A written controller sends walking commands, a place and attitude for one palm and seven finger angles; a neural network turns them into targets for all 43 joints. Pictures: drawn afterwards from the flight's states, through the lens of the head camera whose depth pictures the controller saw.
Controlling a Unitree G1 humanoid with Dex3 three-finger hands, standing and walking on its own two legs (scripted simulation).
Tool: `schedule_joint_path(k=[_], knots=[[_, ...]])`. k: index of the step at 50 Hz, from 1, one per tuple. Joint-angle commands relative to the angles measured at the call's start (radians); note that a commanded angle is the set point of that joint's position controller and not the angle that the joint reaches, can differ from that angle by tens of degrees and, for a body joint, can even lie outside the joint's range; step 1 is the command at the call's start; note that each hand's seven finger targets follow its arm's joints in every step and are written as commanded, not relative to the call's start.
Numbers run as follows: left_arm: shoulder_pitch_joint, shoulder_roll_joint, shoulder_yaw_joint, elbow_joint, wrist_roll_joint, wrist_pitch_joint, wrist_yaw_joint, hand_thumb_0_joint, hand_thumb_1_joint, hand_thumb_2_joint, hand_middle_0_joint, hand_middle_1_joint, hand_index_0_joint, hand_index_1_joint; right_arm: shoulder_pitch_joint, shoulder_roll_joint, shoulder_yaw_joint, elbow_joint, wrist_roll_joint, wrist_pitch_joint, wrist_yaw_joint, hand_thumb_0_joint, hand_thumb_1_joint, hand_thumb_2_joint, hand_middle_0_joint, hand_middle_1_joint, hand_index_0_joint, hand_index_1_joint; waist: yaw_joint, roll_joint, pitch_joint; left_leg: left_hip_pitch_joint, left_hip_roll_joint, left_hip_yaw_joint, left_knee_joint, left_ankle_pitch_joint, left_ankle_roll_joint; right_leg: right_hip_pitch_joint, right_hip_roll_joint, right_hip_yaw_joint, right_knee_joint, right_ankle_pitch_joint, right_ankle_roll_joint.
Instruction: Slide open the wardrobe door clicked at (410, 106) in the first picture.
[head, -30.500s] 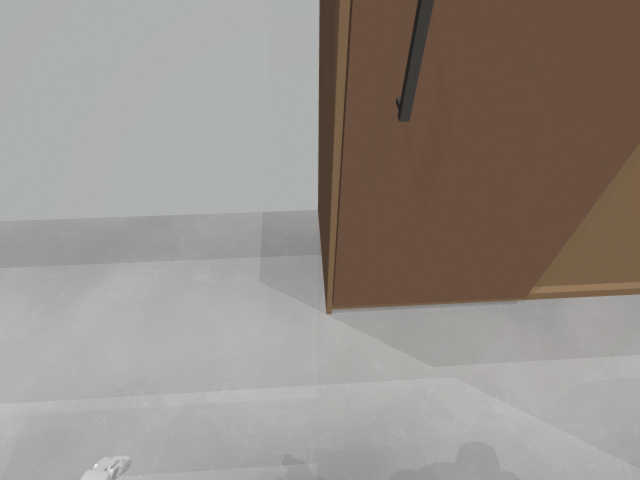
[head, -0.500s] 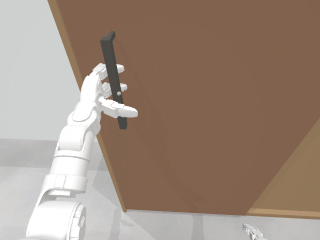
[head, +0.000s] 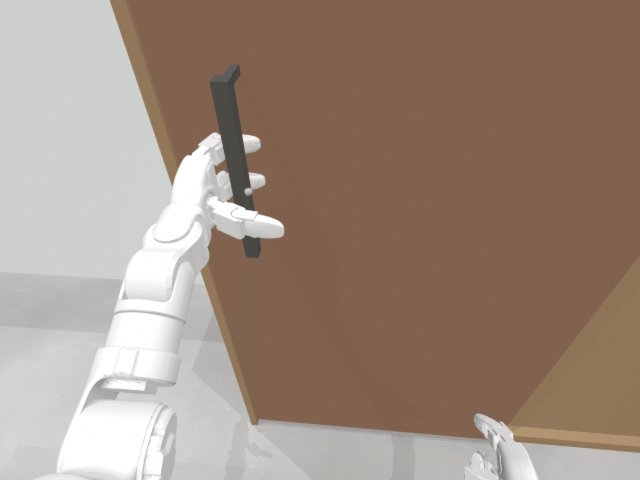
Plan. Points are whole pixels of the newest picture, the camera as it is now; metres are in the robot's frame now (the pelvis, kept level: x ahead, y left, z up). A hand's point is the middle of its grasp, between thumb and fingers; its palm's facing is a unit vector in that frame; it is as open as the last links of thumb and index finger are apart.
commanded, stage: slide the fingers in behind the handle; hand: left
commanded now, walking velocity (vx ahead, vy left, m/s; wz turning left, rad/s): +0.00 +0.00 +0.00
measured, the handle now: (244, 172) +0.45 +0.14 +0.19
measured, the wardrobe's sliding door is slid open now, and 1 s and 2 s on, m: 0.00 0.00 0.00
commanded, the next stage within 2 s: grip the handle and tug to test in 0.26 s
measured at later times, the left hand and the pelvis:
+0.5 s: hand (249, 192) +0.39 +0.11 +0.20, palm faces +0.00 -1.00 +0.00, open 13.7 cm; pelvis +0.00 +0.01 +0.00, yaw -1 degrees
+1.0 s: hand (249, 189) +0.39 +0.12 +0.20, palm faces +0.01 -1.00 +0.00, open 6.5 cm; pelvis +0.00 +0.01 +0.00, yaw -1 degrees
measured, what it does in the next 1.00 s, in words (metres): stands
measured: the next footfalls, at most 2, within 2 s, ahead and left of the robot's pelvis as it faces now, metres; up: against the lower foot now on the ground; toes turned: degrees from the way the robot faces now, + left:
none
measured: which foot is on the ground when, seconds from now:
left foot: down 0.00-1.00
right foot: down 0.00-1.00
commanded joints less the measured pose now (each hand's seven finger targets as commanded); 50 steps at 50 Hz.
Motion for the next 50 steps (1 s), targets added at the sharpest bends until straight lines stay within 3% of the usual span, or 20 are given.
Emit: schedule_joint_path(k=[1, 6, 7, 10, 13, 15, 18, 20, 23, 25, 29, 32, 35, 37, 40, 43, 48, 50], knots=[[-0.487, 0.129, 0.033, -0.237, -0.002, -0.081, 0.002, 0.000, -0.500, 0.300, -0.300, -1.200, -0.300, -1.200, -0.129, -0.106, -0.044, -0.152, 0.003, -0.050, -0.011, 0.000, -0.900, -0.900, 0.200, 0.300, 0.200, 0.300, -0.003, -0.074, -0.240, 0.082, -0.019, 0.007, -0.013, 0.230, 0.041, 0.058, -0.039, 0.048, -0.048, 0.283, 0.035], [-0.473, 0.108, 0.011, -0.281, 0.004, -0.101, 0.001, 0.000, -0.500, 0.300, -0.300, -1.200, -0.300, -1.200, -0.122, -0.101, -0.047, -0.156, 0.004, -0.056, -0.008, 0.000, -0.900, -0.900, 0.200, 0.300, 0.200, 0.300, -0.001, -0.046, -0.276, 0.115, -0.014, 0.003, -0.008, 0.290, 0.034, 0.070, -0.030, 0.032, -0.030, 0.330, 0.026], [-0.469, 0.079, -0.013, -0.291, 0.004, -0.101, 0.000, 0.000, -0.500, 0.300, -0.300, -1.200, -0.300, -1.200, -0.122, -0.098, -0.047, -0.158, 0.006, -0.058, -0.006, 0.000, -0.900, -0.900, 0.200, 0.300, 0.200, 0.300, -0.001, -0.032, -0.283, 0.119, -0.014, 0.003, -0.008, 0.292, 0.032, 0.068, -0.027, 0.031, -0.027, 0.328, 0.023], [-0.440, 0.088, 0.000, -0.287, 0.006, -0.092, 0.010, 0.000, -0.500, 0.300, -0.300, -1.200, -0.300, -1.200, -0.119, -0.104, -0.050, -0.152, 0.003, -0.058, -0.005, 0.000, -0.900, -0.900, 0.200, 0.300, 0.200, 0.300, 0.004, -0.041, -0.270, 0.127, -0.011, -0.001, -0.011, 0.309, 0.028, 0.066, -0.024, 0.024, -0.028, 0.329, 0.022], [-0.457, 0.089, 0.008, -0.281, 0.001, -0.077, 0.014, 0.000, -0.500, 0.300, -0.300, -1.200, -0.300, -1.200, -0.125, -0.103, -0.048, -0.149, 0.003, -0.057, -0.007, 0.000, -0.900, -0.900, 0.200, 0.300, 0.200, 0.300, 0.000, -0.100, -0.243, 0.104, -0.011, 0.002, -0.019, 0.266, 0.034, 0.056, -0.023, 0.027, -0.043, 0.291, 0.027], [-0.424, 0.107, 0.023, -0.277, 0.003, -0.075, 0.016, 0.000, -0.500, 0.300, -0.300, -1.200, -0.300, -1.200, -0.127, -0.109, -0.048, -0.152, 0.002, -0.054, -0.007, 0.000, -0.900, -0.900, 0.200, 0.300, 0.200, 0.300, 0.016, -0.080, -0.238, 0.108, -0.010, 0.001, -0.027, 0.278, 0.031, 0.069, -0.023, 0.027, -0.041, 0.289, 0.023], [-0.454, 0.079, 0.002, -0.293, 0.007, -0.075, 0.022, 0.000, -0.500, 0.300, -0.300, -1.200, -0.300, -1.200, -0.123, -0.100, -0.047, -0.148, 0.002, -0.057, -0.006, 0.000, -0.900, -0.900, 0.200, 0.300, 0.200, 0.300, 0.003, -0.066, -0.241, 0.120, -0.007, 0.001, -0.023, 0.289, 0.028, 0.055, -0.021, 0.024, -0.041, 0.289, 0.020], [-0.428, 0.080, 0.000, -0.280, 0.010, -0.069, 0.025, 0.000, -0.407, 0.340, -0.310, -1.213, -0.310, -1.213, -0.130, -0.105, -0.046, -0.151, 0.002, -0.051, -0.005, 0.000, -0.900, -0.900, 0.200, 0.300, 0.200, 0.300, 0.010, -0.040, -0.222, 0.117, -0.007, 0.001, -0.029, 0.278, 0.024, 0.053, -0.022, 0.024, -0.044, 0.270, 0.019], [-0.473, 0.065, -0.013, -0.272, 0.015, -0.065, 0.032, 0.000, -0.267, 0.400, -0.325, -1.233, -0.325, -1.233, -0.124, -0.100, -0.045, -0.143, 0.003, -0.051, -0.005, 0.000, -0.900, -0.900, 0.200, 0.300, 0.200, 0.300, -0.005, -0.062, -0.210, 0.114, -0.005, -0.002, -0.026, 0.263, 0.027, 0.033, -0.020, 0.024, -0.049, 0.254, 0.021], [-0.465, 0.101, 0.017, -0.257, 0.015, -0.061, 0.036, 0.000, -0.173, 0.440, -0.335, -1.247, -0.335, -1.247, -0.123, -0.109, -0.047, -0.140, -0.002, -0.048, -0.008, 0.000, -0.900, -0.900, 0.200, 0.300, 0.200, 0.300, 0.003, -0.058, -0.222, 0.116, -0.006, -0.003, -0.029, 0.264, 0.025, 0.045, -0.021, 0.025, -0.050, 0.246, 0.019], [-0.470, 0.064, -0.008, -0.282, 0.013, -0.064, 0.032, 0.000, 0.013, 0.520, -0.355, -1.273, -0.355, -1.273, -0.122, -0.099, -0.047, -0.147, 0.000, -0.051, -0.005, 0.000, -0.900, -0.900, 0.200, 0.300, 0.200, 0.300, 0.000, -0.063, -0.258, 0.124, -0.008, 0.001, -0.023, 0.296, 0.025, 0.061, -0.020, 0.024, -0.040, 0.293, 0.018], [-0.455, 0.084, 0.007, -0.294, 0.011, -0.068, 0.032, 0.000, 0.153, 0.580, -0.370, -1.293, -0.370, -1.293, -0.124, -0.101, -0.047, -0.147, -0.001, -0.048, -0.004, 0.000, -0.900, -0.900, 0.200, 0.300, 0.200, 0.300, 0.006, -0.048, -0.268, 0.130, -0.006, 0.002, -0.022, 0.318, 0.020, 0.071, -0.021, 0.022, -0.035, 0.313, 0.016], [-0.441, 0.063, -0.010, -0.267, 0.012, -0.065, 0.031, 0.000, 0.293, 0.640, -0.385, -1.313, -0.385, -1.313, -0.125, -0.103, -0.046, -0.149, -0.001, -0.045, -0.004, 0.000, -0.900, -0.900, 0.200, 0.300, 0.200, 0.300, 0.004, -0.057, -0.229, 0.122, -0.006, -0.003, -0.026, 0.303, 0.021, 0.058, -0.020, 0.019, -0.040, 0.292, 0.017], [-0.450, 0.088, 0.006, -0.291, 0.013, -0.069, 0.030, 0.000, 0.387, 0.680, -0.395, -1.327, -0.395, -1.327, -0.127, -0.103, -0.049, -0.151, 0.000, -0.046, -0.005, 0.000, -0.900, -0.900, 0.200, 0.300, 0.200, 0.300, 0.005, -0.058, -0.252, 0.124, -0.005, 0.001, -0.025, 0.302, 0.024, 0.066, -0.020, 0.025, -0.040, 0.298, 0.018], [-0.449, 0.068, -0.011, -0.294, 0.015, -0.070, 0.029, 0.000, 0.527, 0.740, -0.410, -1.347, -0.410, -1.347, -0.127, -0.102, -0.047, -0.153, -0.002, -0.045, -0.004, 0.000, -0.900, -0.900, 0.200, 0.300, 0.200, 0.300, 0.005, -0.039, -0.244, 0.131, -0.007, 0.000, -0.024, 0.310, 0.022, 0.066, -0.021, 0.023, -0.040, 0.304, 0.017], [-0.457, 0.058, -0.021, -0.292, 0.017, -0.066, 0.027, 0.000, 0.667, 0.800, -0.425, -1.367, -0.425, -1.367, -0.125, -0.099, -0.047, -0.151, 0.001, -0.044, -0.004, 0.000, -0.900, -0.900, 0.200, 0.300, 0.200, 0.300, -0.004, -0.059, -0.243, 0.129, -0.006, 0.001, -0.019, 0.312, 0.024, 0.058, -0.019, 0.023, -0.039, 0.313, 0.019], [-0.458, 0.082, 0.000, -0.292, 0.013, -0.060, 0.024, 0.000, 0.900, 0.900, -0.450, -1.400, -0.450, -1.400, -0.122, -0.102, -0.048, -0.147, -0.001, -0.042, -0.006, 0.000, -0.900, -0.900, 0.200, 0.300, 0.200, 0.300, -0.002, -0.072, -0.257, 0.126, -0.009, 0.005, -0.019, 0.316, 0.028, 0.072, -0.022, 0.027, -0.041, 0.337, 0.022], [-0.425, 0.109, 0.025, -0.258, 0.010, -0.053, 0.019, 0.000, 0.900, 0.900, -0.450, -1.400, -0.450, -1.400, -0.123, -0.111, -0.047, -0.145, -0.003, -0.038, -0.007, 0.000, -0.900, -0.900, 0.200, 0.300, 0.200, 0.300, 0.008, -0.086, -0.235, 0.107, -0.012, 0.005, -0.024, 0.302, 0.030, 0.081, -0.023, 0.029, -0.045, 0.328, 0.023]])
